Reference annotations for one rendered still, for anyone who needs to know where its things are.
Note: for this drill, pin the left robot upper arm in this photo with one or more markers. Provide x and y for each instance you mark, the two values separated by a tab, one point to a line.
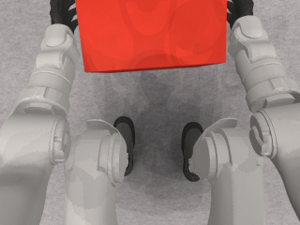
31	144

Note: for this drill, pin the left robot shin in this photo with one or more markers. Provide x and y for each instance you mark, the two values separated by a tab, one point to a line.
92	124

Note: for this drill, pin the right robot upper arm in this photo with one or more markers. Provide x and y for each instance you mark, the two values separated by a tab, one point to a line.
275	133

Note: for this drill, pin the left robot hand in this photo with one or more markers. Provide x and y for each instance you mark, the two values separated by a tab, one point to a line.
61	14

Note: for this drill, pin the carton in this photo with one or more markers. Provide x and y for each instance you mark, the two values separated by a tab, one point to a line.
139	35

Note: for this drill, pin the right robot forearm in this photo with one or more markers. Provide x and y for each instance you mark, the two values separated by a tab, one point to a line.
266	83

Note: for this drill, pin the right robot foot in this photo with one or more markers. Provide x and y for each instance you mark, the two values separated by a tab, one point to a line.
190	134

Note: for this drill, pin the right robot hand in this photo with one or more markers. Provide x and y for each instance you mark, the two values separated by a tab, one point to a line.
238	9

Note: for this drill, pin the left robot forearm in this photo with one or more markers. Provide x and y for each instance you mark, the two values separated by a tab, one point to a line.
52	77

